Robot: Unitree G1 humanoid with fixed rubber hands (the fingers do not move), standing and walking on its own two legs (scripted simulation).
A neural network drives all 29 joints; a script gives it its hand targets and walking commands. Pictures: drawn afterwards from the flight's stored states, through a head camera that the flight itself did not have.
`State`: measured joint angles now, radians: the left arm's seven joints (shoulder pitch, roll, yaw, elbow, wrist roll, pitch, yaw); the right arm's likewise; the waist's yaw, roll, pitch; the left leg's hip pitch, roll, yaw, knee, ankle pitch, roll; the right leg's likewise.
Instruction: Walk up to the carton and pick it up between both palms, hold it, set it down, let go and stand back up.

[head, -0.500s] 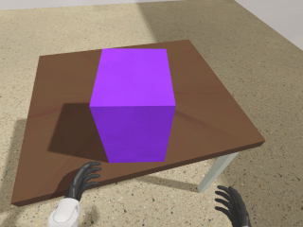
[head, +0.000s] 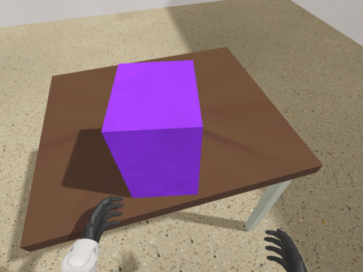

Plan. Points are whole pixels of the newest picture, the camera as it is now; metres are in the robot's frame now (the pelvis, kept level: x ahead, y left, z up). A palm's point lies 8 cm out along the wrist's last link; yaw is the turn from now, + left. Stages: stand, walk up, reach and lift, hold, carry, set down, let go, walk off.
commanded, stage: set down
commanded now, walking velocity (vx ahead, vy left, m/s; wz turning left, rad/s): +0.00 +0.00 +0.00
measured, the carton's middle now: (160, 133) +0.43 +0.06 +0.05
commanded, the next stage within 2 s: let go in 0.18 s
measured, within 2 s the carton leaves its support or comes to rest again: neither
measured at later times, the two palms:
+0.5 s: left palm (94, 233) +0.21 +0.20 -0.01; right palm (299, 271) +0.14 -0.24 -0.09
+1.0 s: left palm (92, 236) +0.21 +0.21 -0.02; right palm out of the picture +0.09 -0.28 -0.10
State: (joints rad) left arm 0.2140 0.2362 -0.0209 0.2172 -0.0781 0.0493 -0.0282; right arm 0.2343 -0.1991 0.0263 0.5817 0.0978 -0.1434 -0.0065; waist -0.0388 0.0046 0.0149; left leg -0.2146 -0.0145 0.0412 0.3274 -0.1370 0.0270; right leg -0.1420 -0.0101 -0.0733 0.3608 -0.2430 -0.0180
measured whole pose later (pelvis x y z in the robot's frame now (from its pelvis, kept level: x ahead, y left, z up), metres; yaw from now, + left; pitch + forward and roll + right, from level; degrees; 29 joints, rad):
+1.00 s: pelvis -0.01 +0.00 -0.01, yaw +0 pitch -2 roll +0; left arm 0.17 0.23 -0.01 0.34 -0.08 -0.04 -0.05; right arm 0.23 -0.33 0.00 0.79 0.04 -0.04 0.02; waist -0.04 0.00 0.01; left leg -0.22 -0.01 0.04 0.46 -0.20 0.02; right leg -0.14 -0.01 -0.07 0.47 -0.30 -0.02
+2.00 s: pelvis -0.01 +0.00 -0.01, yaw +0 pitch -3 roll +0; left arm 0.17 0.23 -0.01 0.37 -0.08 -0.10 -0.04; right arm 0.21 -0.34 0.00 0.81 0.04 -0.04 0.03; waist -0.04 -0.01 0.01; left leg -0.22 -0.01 0.04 0.47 -0.21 0.02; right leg -0.14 -0.01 -0.07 0.48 -0.30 -0.02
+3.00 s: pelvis -0.02 +0.00 -0.01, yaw +0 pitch -3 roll +0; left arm 0.17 0.25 -0.01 0.38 -0.08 -0.11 -0.02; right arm 0.19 -0.34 0.00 0.84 0.04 -0.04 0.03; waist -0.04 -0.03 0.01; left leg -0.21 -0.01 0.04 0.47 -0.20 0.02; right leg -0.14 -0.01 -0.07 0.49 -0.30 -0.02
